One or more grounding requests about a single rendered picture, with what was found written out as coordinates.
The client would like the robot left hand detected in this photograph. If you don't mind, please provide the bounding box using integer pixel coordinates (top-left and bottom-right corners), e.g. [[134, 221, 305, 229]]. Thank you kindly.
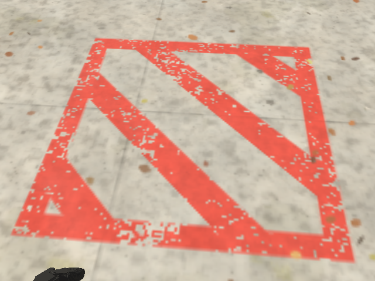
[[33, 268, 85, 281]]

